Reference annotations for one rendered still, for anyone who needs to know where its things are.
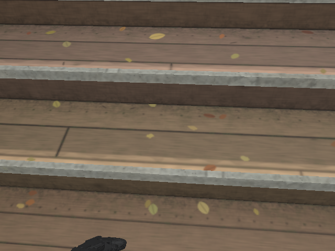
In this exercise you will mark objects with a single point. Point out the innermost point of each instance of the left robot hand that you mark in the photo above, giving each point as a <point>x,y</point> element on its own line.
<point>100,243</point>

